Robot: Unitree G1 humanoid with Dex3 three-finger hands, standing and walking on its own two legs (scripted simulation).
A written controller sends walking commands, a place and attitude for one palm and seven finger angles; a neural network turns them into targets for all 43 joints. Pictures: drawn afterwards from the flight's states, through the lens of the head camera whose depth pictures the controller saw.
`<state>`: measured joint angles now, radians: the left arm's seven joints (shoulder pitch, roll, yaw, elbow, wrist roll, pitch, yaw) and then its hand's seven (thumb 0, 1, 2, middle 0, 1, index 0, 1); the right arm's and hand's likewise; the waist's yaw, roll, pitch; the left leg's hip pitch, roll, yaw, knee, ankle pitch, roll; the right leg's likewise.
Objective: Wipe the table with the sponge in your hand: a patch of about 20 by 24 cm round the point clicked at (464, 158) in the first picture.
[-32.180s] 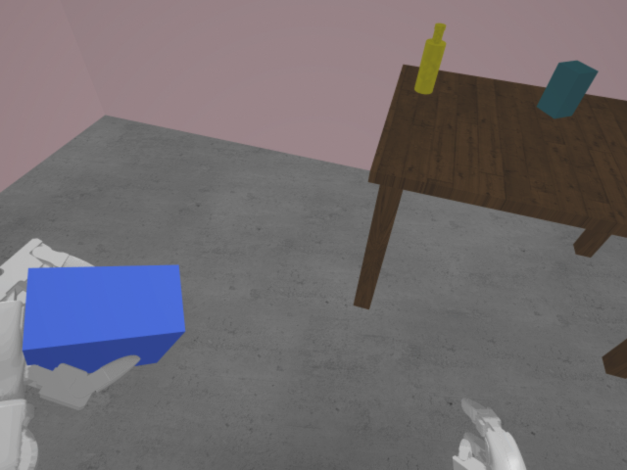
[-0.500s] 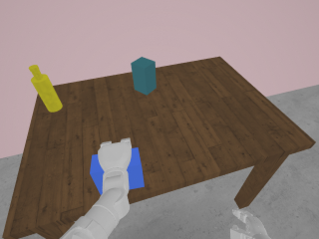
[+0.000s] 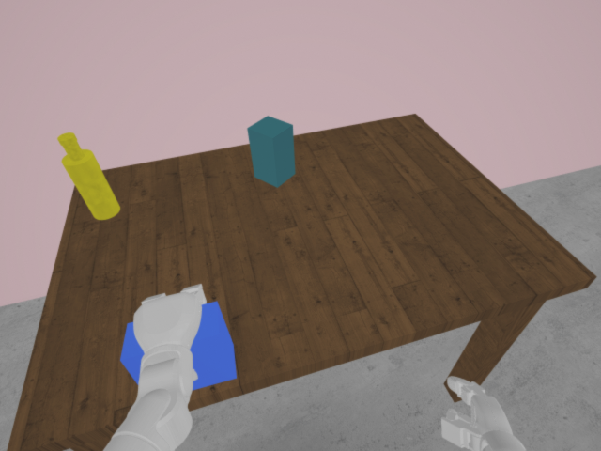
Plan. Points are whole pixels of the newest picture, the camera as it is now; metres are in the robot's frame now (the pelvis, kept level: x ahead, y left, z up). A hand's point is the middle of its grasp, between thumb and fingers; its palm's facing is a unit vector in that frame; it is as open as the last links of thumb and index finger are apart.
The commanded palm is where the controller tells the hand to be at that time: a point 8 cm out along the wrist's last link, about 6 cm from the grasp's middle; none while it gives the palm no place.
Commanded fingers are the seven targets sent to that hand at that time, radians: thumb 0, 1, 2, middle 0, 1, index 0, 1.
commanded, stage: wipe forward along the middle lane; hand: left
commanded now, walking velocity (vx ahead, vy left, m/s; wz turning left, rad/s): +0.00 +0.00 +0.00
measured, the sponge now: (187, 358) +0.26 +0.22 -0.06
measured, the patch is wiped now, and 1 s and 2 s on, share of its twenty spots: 1.00 1.00 1.00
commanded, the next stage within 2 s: slide back across to the first lane in 1.72 s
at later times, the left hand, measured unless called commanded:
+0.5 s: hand (169, 326) +0.29 +0.25 -0.02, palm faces -0.07 -0.04 -1.00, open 10.6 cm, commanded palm +0.27 +0.24 +0.02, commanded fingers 0.00 0.10 1.30 -1.20 -1.60 -1.20 -1.60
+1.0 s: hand (167, 292) +0.35 +0.27 -0.01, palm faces -0.08 +0.01 -1.00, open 10.6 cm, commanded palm +0.33 +0.26 +0.02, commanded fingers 0.00 0.10 1.30 -1.20 -1.60 -1.20 -1.60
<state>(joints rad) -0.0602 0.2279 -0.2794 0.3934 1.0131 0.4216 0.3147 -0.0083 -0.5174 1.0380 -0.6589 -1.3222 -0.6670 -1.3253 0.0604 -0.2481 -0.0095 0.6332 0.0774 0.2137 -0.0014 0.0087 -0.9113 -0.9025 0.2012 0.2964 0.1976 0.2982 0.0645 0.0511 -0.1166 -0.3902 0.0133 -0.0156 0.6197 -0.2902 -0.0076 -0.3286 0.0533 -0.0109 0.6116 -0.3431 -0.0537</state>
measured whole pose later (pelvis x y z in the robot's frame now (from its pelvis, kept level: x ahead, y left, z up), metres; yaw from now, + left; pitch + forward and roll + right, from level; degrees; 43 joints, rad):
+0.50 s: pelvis -0.01 +0.01 -0.01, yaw +1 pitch +6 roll -1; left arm -0.21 0.25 -0.21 0.54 1.04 0.38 0.32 0.00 -0.53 1.04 -0.68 -1.30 -0.69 -1.31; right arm 0.10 -0.24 -0.01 0.67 0.07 0.19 -0.03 0.01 -0.91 -0.90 0.20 0.30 0.20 0.30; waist 0.05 0.05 -0.13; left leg -0.50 0.00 -0.02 0.69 -0.30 0.00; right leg -0.43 0.05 -0.02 0.67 -0.35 -0.04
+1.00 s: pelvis -0.03 +0.02 -0.02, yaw +1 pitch +11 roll -2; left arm -0.54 0.32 -0.16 0.88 1.04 0.31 0.34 0.01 -0.53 1.04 -0.68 -1.30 -0.69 -1.30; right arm 0.18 -0.24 -0.01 0.70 0.08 0.19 -0.04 0.01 -0.91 -0.90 0.20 0.30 0.20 0.30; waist 0.00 0.05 -0.14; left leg -0.67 0.01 -0.03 0.77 -0.30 0.01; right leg -0.59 0.05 -0.03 0.74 -0.35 -0.03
